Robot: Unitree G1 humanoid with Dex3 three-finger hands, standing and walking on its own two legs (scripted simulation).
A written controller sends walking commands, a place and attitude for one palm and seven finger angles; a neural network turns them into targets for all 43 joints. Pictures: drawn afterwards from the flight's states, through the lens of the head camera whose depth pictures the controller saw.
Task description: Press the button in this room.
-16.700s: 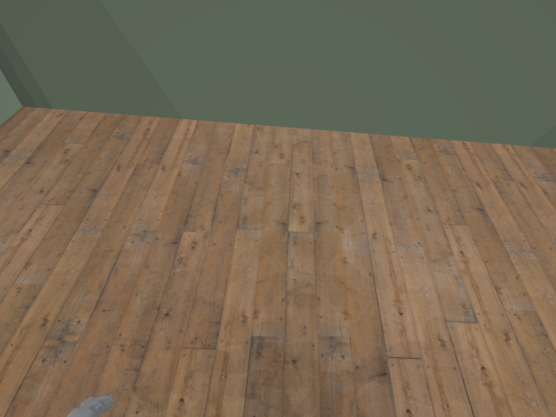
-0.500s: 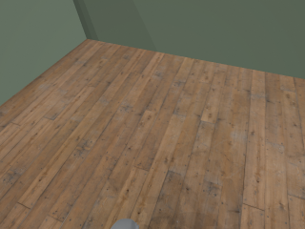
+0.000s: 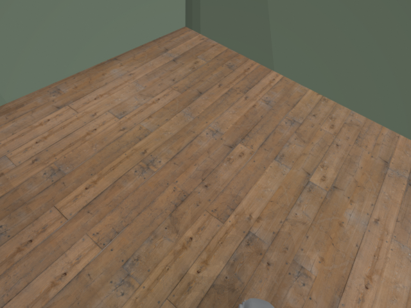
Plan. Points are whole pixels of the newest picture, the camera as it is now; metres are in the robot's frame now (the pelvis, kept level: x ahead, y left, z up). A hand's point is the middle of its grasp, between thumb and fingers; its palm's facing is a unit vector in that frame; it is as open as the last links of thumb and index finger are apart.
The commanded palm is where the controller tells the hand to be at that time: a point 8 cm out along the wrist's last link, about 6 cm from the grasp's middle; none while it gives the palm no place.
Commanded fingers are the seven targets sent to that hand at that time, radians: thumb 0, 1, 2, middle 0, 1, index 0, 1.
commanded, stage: turn or walk to find it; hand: left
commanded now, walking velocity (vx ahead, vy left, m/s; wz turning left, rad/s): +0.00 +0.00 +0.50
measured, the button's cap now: out of the picture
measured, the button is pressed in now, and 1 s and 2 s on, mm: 0 0 0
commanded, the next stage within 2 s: none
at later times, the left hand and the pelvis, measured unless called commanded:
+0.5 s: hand out of the picture +0.02 +0.14 -0.14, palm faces +0.26 -0.92 -0.28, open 7.3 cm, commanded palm none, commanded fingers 0.00 0.90 0.90 -0.20 -0.30 -0.20 -0.30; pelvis -0.02 -0.07 +0.00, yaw +16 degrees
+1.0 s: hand out of the picture -0.11 +0.20 -0.17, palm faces +0.51 -0.83 -0.22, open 7.4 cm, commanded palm none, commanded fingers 0.00 0.90 0.90 -0.20 -0.30 -0.20 -0.30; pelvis -0.05 -0.01 +0.00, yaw +29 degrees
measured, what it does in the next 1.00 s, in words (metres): steps on the spot, turning left: right foot, then left foot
